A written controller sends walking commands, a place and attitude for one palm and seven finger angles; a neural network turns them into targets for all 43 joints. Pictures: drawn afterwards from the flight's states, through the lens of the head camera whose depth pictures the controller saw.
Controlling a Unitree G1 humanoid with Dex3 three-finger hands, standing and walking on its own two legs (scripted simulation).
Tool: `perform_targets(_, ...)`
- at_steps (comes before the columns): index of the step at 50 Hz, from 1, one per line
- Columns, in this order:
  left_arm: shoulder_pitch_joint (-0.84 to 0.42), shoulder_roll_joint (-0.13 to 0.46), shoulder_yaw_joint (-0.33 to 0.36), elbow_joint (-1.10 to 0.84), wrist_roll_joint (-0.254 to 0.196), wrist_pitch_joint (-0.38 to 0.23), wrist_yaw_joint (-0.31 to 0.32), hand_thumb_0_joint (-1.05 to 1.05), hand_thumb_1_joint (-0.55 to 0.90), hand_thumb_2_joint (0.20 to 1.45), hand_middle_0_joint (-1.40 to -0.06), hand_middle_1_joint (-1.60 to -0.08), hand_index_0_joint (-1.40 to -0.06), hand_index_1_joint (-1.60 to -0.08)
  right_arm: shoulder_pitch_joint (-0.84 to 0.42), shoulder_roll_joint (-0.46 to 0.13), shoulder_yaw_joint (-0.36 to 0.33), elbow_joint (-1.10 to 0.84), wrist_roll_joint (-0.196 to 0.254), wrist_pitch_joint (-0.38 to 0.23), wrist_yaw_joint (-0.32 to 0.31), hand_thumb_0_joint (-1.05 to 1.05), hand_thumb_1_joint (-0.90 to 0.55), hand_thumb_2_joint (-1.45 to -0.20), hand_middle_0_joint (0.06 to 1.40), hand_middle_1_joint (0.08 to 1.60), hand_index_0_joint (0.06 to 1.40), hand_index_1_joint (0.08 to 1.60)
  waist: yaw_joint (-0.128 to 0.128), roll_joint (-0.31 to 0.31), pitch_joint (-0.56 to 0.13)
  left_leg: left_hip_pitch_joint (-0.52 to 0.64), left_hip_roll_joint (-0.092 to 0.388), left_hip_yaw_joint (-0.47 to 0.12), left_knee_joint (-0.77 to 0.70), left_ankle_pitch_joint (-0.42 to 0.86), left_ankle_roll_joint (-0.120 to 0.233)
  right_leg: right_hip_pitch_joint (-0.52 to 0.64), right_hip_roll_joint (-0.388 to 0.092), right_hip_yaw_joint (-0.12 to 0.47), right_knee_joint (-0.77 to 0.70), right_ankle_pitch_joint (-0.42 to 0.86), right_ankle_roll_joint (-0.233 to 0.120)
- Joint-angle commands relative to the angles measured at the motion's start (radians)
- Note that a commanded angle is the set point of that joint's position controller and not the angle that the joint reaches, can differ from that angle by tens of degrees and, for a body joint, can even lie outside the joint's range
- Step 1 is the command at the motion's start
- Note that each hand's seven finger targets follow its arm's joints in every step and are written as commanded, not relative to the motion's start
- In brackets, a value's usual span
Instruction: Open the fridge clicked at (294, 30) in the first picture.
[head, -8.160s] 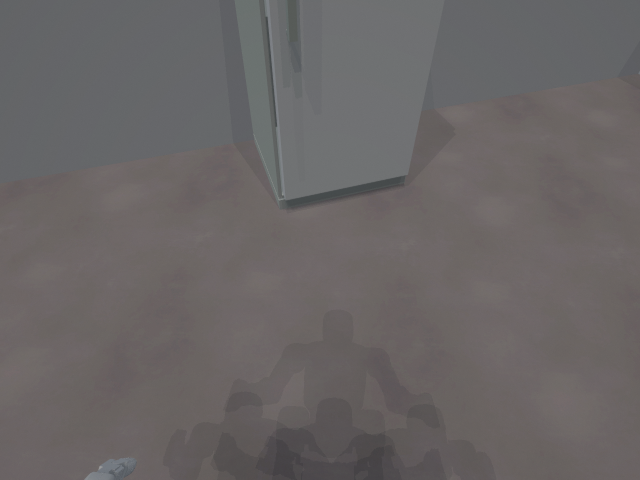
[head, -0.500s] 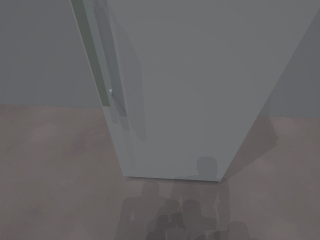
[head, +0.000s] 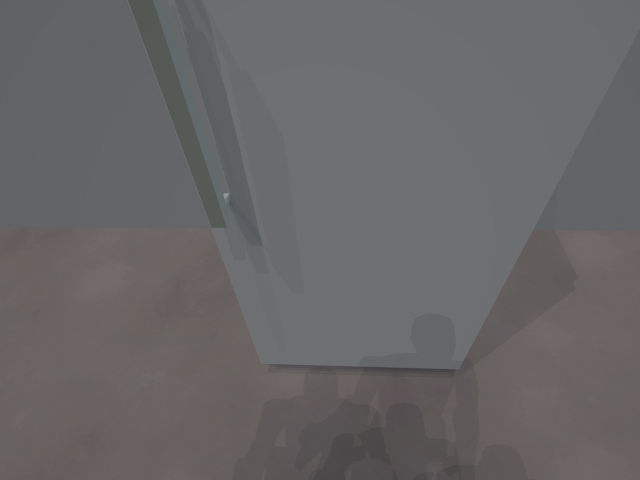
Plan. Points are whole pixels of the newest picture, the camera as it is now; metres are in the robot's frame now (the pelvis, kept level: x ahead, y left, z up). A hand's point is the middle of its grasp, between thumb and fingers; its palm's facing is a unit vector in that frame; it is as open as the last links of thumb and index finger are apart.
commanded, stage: look again from close up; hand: left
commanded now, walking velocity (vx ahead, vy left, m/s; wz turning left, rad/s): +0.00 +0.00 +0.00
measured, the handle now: (187, 97) +0.53 +0.20 +0.23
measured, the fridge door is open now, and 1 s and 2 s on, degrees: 0 0 0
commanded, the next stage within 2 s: shuffle to correct the standing spot in 1.08 s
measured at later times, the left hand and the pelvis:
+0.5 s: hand out of the picture +0.01 +0.16 -0.17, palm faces +0.04 -0.98 -0.22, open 7.3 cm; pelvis +0.00 -0.02 +0.00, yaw +1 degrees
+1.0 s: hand out of the picture +0.01 +0.15 -0.17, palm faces +0.03 -0.98 -0.21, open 7.4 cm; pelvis +0.00 -0.03 +0.00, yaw +1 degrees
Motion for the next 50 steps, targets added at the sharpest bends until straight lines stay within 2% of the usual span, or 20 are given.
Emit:
perform_targets(1, 0.049, 0.114, 0.016, -0.025, -0.007, -0.014, 0.004, 0.000, 0.900, 0.900, -0.200, -0.300, -0.200, -0.300, 0.050, -0.091, -0.020, -0.015, -0.002, -0.017, -0.003, 0.000, -0.900, -0.900, 0.200, 0.300, 0.200, 0.300, 0.007, -0.039, 0.023, -0.089, 0.108, -0.099, -0.103, 0.186, 0.017, 0.091, -0.080, 0.097, -0.068, 0.175, -0.042)
perform_targets(8, 0.042, 0.130, 0.017, -0.017, -0.005, -0.016, 0.005, 0.000, 0.900, 0.900, -0.200, -0.300, -0.200, -0.300, 0.025, -0.103, -0.023, -0.004, 0.001, -0.012, -0.006, 0.000, -0.900, -0.900, 0.200, 0.300, 0.200, 0.300, 0.006, -0.044, 0.013, -0.064, 0.113, -0.091, -0.087, 0.215, 0.012, 0.107, -0.087, 0.096, -0.074, 0.243, -0.045)
perform_targets(16, 0.036, 0.138, 0.016, -0.011, -0.004, -0.012, 0.002, 0.000, 0.900, 0.900, -0.200, -0.300, -0.200, -0.300, 0.002, -0.105, -0.022, 0.001, 0.000, -0.005, -0.006, 0.000, -0.900, -0.900, 0.200, 0.300, 0.200, 0.300, 0.006, -0.048, 0.037, -0.068, 0.112, -0.086, -0.096, 0.152, 0.005, 0.092, -0.087, 0.109, -0.111, 0.176, -0.047)
perform_targets(29, 0.029, 0.155, 0.021, -0.023, -0.003, -0.014, 0.001, 0.000, 0.900, 0.900, -0.200, -0.300, -0.200, -0.300, -0.011, -0.113, -0.024, 0.005, -0.001, -0.004, -0.003, 0.000, -0.900, -0.900, 0.200, 0.300, 0.200, 0.300, 0.010, -0.068, 0.034, -0.069, 0.110, -0.082, -0.098, 0.143, 0.001, 0.100, -0.092, 0.115, -0.136, 0.160, -0.049)
perform_targets(34, 0.026, 0.155, 0.024, -0.025, -0.004, -0.013, 0.001, 0.000, 0.900, 0.900, -0.200, -0.300, -0.200, -0.300, -0.010, -0.111, -0.024, 0.009, -0.002, -0.002, -0.003, 0.000, -0.900, -0.900, 0.200, 0.300, 0.200, 0.300, 0.012, -0.046, 0.038, -0.073, 0.111, -0.079, -0.102, 0.122, -0.002, 0.091, -0.090, 0.122, -0.148, 0.116, -0.051)
perform_targets(37, 0.025, 0.156, 0.025, -0.028, -0.003, -0.012, 0.001, 0.000, 0.900, 0.900, -0.200, -0.300, -0.200, -0.300, 0.000, -0.100, -0.024, 0.012, -0.002, -0.001, -0.002, 0.000, -0.900, -0.900, 0.200, 0.300, 0.200, 0.300, 0.012, -0.072, 0.045, -0.080, 0.109, -0.078, -0.104, 0.108, -0.002, 0.092, -0.089, 0.122, -0.160, 0.082, -0.051)
perform_targets(38, 0.025, 0.159, 0.024, -0.030, -0.004, -0.013, 0.000, 0.000, 0.900, 0.900, -0.200, -0.300, -0.200, -0.300, 0.001, -0.110, -0.024, 0.010, -0.003, -0.001, -0.002, 0.000, -0.900, -0.900, 0.200, 0.300, 0.200, 0.300, 0.012, -0.057, 0.041, -0.080, 0.107, -0.079, -0.100, 0.112, -0.002, 0.090, -0.090, 0.125, -0.160, 0.082, -0.052)
perform_targets(46, 0.024, 0.158, 0.026, -0.032, -0.006, -0.011, -0.002, 0.000, 0.900, 0.900, -0.200, -0.300, -0.200, -0.300, 0.013, -0.103, -0.024, 0.016, -0.004, 0.000, -0.001, 0.000, -0.900, -0.900, 0.200, 0.300, 0.200, 0.300, 0.013, -0.057, 0.048, -0.091, 0.106, -0.079, -0.099, 0.098, -0.003, 0.083, -0.088, 0.131, -0.174, 0.031, -0.054)
perform_targets(50, 0.030, 0.157, 0.026, -0.031, -0.006, -0.011, -0.002, 0.000, 0.900, 0.900, -0.200, -0.300, -0.200, -0.300, 0.016, -0.103, -0.024, 0.017, -0.003, -0.002, -0.002, 0.000, -0.900, -0.900, 0.200, 0.300, 0.200, 0.300, 0.014, -0.048, 0.041, -0.090, 0.109, -0.078, -0.102, 0.107, -0.003, 0.090, -0.087, 0.127, -0.165, 0.052, -0.054)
